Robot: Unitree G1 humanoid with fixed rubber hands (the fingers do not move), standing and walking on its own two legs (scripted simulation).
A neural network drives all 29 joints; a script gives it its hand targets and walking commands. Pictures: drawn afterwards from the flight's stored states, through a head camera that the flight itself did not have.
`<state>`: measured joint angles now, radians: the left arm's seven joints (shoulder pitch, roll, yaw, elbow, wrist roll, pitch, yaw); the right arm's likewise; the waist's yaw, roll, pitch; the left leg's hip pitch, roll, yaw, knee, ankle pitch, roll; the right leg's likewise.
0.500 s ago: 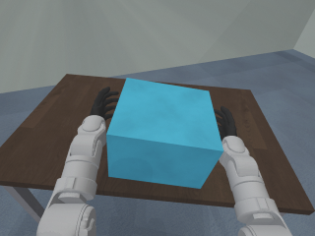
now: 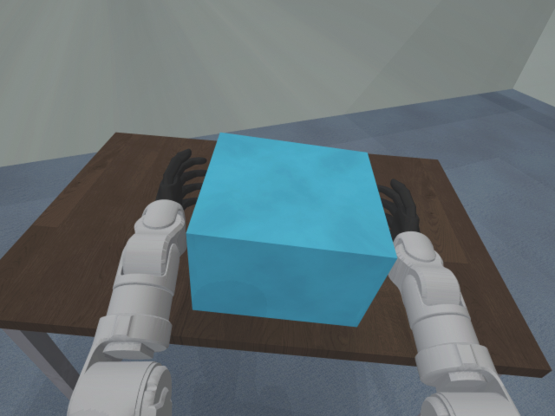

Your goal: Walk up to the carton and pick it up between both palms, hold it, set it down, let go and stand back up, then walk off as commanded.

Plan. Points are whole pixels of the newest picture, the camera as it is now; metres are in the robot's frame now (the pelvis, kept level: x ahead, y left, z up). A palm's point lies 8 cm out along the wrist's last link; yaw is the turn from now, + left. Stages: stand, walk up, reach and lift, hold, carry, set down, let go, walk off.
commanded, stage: reach and lift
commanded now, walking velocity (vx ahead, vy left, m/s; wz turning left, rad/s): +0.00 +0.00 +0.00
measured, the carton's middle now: (285, 225) +0.40 +0.01 +0.12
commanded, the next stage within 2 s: hold in 0.40 s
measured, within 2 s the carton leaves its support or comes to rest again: neither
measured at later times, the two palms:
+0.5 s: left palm (169, 197) +0.38 +0.18 +0.18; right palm (409, 227) +0.37 -0.16 +0.16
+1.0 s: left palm (169, 198) +0.36 +0.17 +0.19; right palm (417, 227) +0.35 -0.16 +0.17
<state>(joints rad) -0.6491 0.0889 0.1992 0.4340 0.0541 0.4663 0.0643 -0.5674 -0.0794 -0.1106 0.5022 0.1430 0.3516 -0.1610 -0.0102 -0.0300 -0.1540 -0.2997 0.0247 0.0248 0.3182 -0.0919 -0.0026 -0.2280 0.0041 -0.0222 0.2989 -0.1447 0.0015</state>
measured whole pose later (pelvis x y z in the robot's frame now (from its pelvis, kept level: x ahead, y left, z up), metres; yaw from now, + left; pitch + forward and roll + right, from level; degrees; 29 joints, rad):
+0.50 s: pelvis +0.00 +0.00 +0.00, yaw +0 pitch +3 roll -1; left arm -0.65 0.09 0.21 0.35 0.06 0.56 0.07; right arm -0.59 -0.09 -0.11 0.46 0.18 0.42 -0.17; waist -0.03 -0.03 -0.15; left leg -0.28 0.02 0.02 0.32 -0.09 0.00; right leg -0.21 0.00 -0.02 0.30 -0.14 0.00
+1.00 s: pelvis -0.01 +0.00 +0.00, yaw +0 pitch +2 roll -1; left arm -0.65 0.09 0.21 0.31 0.07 0.61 0.07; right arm -0.61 -0.09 -0.11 0.44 0.18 0.46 -0.17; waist -0.05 -0.03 -0.15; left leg -0.28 0.02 0.02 0.32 -0.08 0.00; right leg -0.21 0.00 -0.02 0.30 -0.13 0.00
